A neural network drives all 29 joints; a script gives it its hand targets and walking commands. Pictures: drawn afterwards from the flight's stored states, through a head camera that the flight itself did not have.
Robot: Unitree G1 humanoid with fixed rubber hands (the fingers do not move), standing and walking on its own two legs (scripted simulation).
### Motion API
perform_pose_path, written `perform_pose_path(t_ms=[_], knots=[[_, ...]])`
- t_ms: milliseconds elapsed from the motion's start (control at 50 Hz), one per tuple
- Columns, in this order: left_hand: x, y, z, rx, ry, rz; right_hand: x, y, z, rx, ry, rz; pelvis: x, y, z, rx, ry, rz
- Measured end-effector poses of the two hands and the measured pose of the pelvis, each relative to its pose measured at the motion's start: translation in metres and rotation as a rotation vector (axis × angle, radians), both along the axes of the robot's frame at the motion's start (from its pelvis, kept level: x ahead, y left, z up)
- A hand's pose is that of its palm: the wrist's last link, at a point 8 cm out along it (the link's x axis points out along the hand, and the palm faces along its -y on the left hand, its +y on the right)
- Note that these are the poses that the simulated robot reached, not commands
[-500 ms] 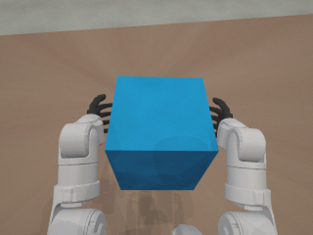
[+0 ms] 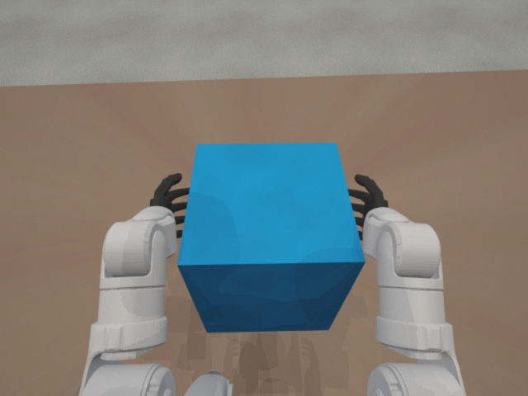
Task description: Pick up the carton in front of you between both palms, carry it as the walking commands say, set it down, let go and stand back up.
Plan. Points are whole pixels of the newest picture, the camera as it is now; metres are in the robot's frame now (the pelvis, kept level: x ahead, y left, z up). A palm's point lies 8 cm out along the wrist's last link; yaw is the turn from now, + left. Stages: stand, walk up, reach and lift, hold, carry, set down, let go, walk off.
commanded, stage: carry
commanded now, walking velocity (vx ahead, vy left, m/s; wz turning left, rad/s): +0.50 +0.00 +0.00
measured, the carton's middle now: (267, 243) +0.36 +0.02 +0.00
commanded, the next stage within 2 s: none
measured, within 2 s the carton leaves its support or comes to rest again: neither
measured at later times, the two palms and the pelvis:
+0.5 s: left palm (206, 92) +0.68 +0.17 +0.06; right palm (351, 106) +0.65 -0.13 +0.06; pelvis +0.31 +0.05 -0.04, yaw -2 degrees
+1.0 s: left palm (223, 47) +0.94 +0.17 +0.01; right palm (334, 49) +0.96 -0.13 +0.01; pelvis +0.60 +0.00 -0.07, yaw +0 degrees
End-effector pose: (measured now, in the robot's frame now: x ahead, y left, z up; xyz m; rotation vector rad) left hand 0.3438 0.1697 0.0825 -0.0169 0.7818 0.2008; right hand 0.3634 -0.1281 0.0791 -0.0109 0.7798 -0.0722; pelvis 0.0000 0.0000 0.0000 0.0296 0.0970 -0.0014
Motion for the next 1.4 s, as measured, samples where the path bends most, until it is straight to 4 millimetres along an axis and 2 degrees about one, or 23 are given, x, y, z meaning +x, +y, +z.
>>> perform_pose_path(t_ms=[100,180,260,300,380,480,580,680,760,800,900,1020,1140,1220,1280,1320,1400], knots=[[0.069,0.004,0.012,-0.002,-0.065,-0.009,0.062,0.003,0.009,0.013,-0.064,-0.025,0.062,0.008,-0.001,-0.005,0.009,-0.011],[0.131,0.01,0.019,-0.003,-0.125,-0.032,0.118,0.009,0.017,0.008,-0.125,-0.043,0.122,0.019,-0.015,-0.027,0.004,-0.02],[0.2,0.015,0.009,-0.013,-0.164,-0.078,0.176,0.014,0.014,-0.028,-0.164,-0.069,0.187,0.032,-0.046,-0.053,-0.025,-0.042],[0.228,0.014,-0.004,-0.018,-0.134,-0.107,0.198,0.013,0.005,-0.053,-0.135,-0.081,0.208,0.036,-0.052,-0.034,-0.026,-0.035],[0.268,0.005,-0.023,-0.006,-0.018,-0.154,0.225,0.005,-0.018,-0.045,-0.017,-0.12,0.247,0.047,-0.045,-0.051,-0.019,-0.029],[0.321,-0.001,-0.026,-0.016,-0.005,-0.165,0.272,-0.001,-0.02,-0.034,-0.004,-0.152,0.296,0.052,-0.036,-0.062,-0.004,-0.032],[0.379,-0.002,-0.018,-0.034,-0.062,-0.139,0.335,-0.003,-0.009,-0.023,-0.062,-0.153,0.351,0.047,-0.035,-0.062,0.007,-0.024],[0.442,-0.008,-0.018,-0.038,-0.1,-0.115,0.404,-0.009,-0.007,-0.02,-0.099,-0.136,0.42,0.036,-0.046,-0.041,0.005,-0.014],[0.496,-0.015,-0.03,-0.006,-0.106,-0.099,0.466,-0.016,-0.026,-0.016,-0.105,-0.098,0.486,0.023,-0.072,-0.007,-0.023,0.008],[0.518,-0.014,-0.042,0.027,-0.086,-0.088,0.495,-0.016,-0.042,-0.008,-0.086,-0.072,0.509,0.02,-0.082,-0.026,-0.026,0.002],[0.551,-0.003,-0.072,0.026,0.028,-0.044,0.544,-0.005,-0.071,-0.03,0.025,-0.004,0.557,0.009,-0.078,-0.015,-0.025,0.0],[0.611,0.003,-0.071,0.018,0.01,-0.012,0.61,0.002,-0.072,-0.014,0.008,0.006,0.615,0.005,-0.071,-0.003,-0.006,0.003],[0.691,0.007,-0.052,0.014,-0.076,-0.024,0.681,0.005,-0.056,0.005,-0.076,-0.028,0.687,0.014,-0.072,-0.007,0.003,-0.011],[0.752,0.014,-0.044,0.014,-0.131,-0.04,0.738,0.012,-0.046,0.0,-0.132,-0.04,0.745,0.025,-0.085,-0.027,0.0,-0.022],[0.801,0.022,-0.05,0.007,-0.156,-0.063,0.783,0.019,-0.047,-0.022,-0.158,-0.052,0.794,0.035,-0.108,-0.052,-0.023,-0.042],[0.833,0.023,-0.061,-0.004,-0.147,-0.086,0.808,0.021,-0.053,-0.051,-0.149,-0.061,0.819,0.038,-0.118,-0.032,-0.028,-0.034],[0.876,0.017,-0.083,-0.005,-0.041,-0.136,0.839,0.017,-0.076,-0.04,-0.041,-0.086,0.857,0.048,-0.117,-0.044,-0.025,-0.026]])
